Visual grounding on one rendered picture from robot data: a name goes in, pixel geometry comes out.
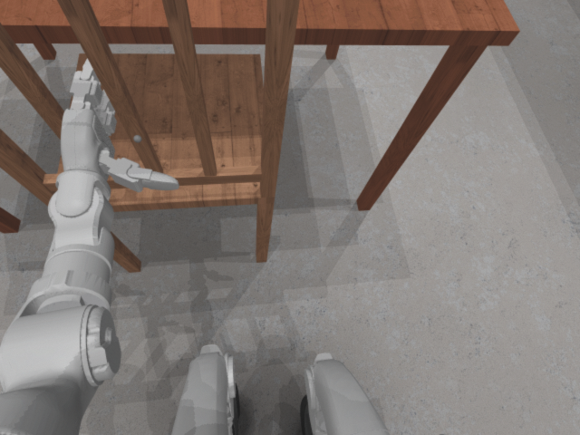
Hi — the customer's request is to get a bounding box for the chair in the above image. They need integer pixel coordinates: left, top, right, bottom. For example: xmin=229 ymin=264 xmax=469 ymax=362
xmin=0 ymin=0 xmax=300 ymax=273

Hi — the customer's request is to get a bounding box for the right robot shin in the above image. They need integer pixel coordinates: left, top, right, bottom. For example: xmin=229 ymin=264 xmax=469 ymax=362
xmin=308 ymin=353 xmax=346 ymax=435

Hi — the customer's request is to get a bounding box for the robot left hand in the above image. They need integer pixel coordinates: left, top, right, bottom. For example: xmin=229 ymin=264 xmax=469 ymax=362
xmin=61 ymin=58 xmax=179 ymax=192

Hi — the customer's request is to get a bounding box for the left robot thigh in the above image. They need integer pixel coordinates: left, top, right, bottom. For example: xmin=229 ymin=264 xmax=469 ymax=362
xmin=171 ymin=352 xmax=236 ymax=435

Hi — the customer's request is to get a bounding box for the robot left forearm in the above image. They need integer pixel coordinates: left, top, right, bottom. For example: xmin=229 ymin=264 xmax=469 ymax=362
xmin=0 ymin=169 xmax=115 ymax=391

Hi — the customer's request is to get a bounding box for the table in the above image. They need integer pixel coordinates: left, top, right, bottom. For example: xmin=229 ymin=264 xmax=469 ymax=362
xmin=0 ymin=0 xmax=520 ymax=233

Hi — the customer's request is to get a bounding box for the left robot upper arm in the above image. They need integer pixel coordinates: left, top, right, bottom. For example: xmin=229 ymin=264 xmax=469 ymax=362
xmin=0 ymin=304 xmax=121 ymax=435

